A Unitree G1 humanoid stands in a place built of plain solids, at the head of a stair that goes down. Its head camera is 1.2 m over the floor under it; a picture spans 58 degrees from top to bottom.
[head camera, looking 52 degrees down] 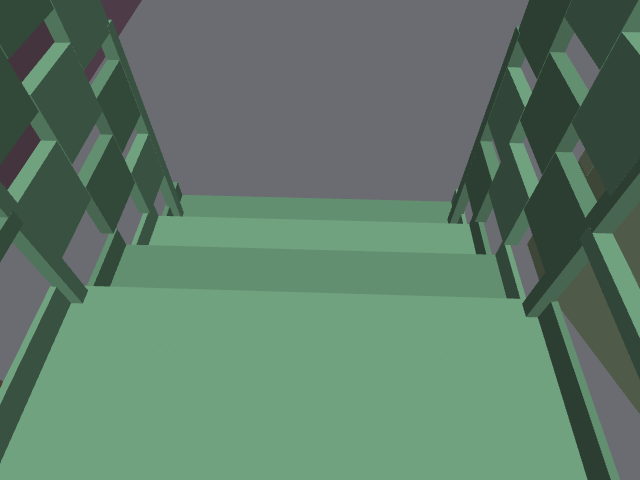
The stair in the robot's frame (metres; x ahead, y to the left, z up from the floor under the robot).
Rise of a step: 0.17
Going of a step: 0.30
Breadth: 1.50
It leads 2 degrees to the right of straight ahead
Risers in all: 4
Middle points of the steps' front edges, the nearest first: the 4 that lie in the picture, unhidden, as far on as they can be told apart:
0.72 0.05 0.00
1.03 0.04 -0.17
1.32 0.03 -0.34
1.63 0.02 -0.51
